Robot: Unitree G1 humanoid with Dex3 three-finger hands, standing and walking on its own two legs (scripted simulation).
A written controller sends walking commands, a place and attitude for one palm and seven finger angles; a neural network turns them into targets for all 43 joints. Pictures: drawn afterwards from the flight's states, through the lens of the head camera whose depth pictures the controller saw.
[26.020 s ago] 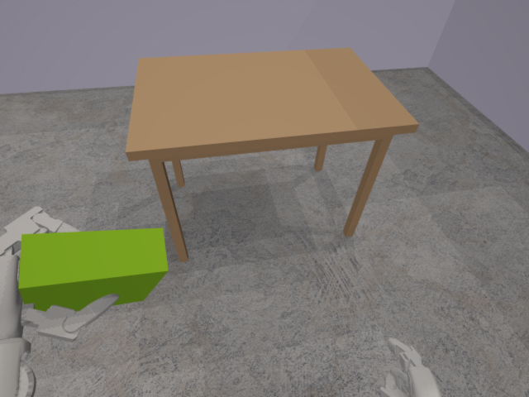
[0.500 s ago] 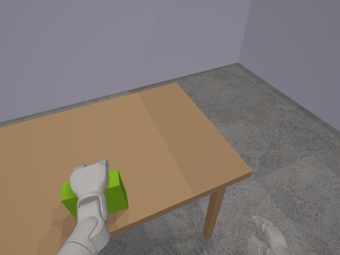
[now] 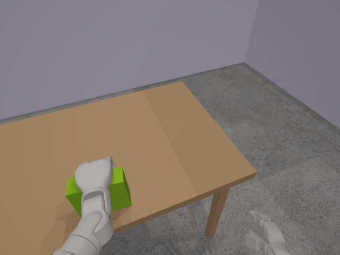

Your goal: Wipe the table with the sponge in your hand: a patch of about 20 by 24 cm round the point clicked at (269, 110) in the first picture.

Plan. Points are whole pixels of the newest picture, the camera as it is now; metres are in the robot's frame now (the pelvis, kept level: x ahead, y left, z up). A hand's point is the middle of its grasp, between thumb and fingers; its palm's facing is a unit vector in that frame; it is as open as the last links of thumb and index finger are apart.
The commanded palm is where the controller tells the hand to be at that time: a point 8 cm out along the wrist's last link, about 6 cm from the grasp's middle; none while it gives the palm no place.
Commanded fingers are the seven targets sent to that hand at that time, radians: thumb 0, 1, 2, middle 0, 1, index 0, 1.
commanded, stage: slide across to the third lane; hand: left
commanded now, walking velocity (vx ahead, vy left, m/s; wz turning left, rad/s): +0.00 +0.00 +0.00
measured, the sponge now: (103, 197) +0.27 +0.24 -0.05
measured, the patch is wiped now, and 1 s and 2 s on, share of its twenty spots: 0.50 0.65 0.65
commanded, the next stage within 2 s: wipe forward along the third lane in 1.52 s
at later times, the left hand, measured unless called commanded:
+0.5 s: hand (116, 181) +0.29 +0.19 +0.00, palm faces -0.06 -0.04 -1.00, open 9.5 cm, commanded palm +0.27 +0.14 +0.05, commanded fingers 0.00 0.10 1.30 -1.20 -1.60 -1.20 -1.60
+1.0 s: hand (129, 178) +0.31 +0.16 +0.00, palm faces -0.07 -0.04 -1.00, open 9.5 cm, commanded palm +0.27 +0.14 +0.04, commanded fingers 0.00 0.10 1.30 -1.20 -1.60 -1.20 -1.60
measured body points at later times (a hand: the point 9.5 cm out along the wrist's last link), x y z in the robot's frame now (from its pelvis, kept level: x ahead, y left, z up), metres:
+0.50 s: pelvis -0.01 +0.00 +0.00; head -0.02 -0.03 +0.45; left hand +0.29 +0.19 +0.06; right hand +0.23 -0.18 -0.10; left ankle +0.01 +0.10 -0.72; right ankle -0.01 -0.10 -0.72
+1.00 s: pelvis -0.02 -0.02 +0.00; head -0.03 -0.05 +0.45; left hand +0.31 +0.16 +0.05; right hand +0.18 -0.24 -0.11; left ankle +0.01 +0.10 -0.72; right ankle -0.01 -0.10 -0.73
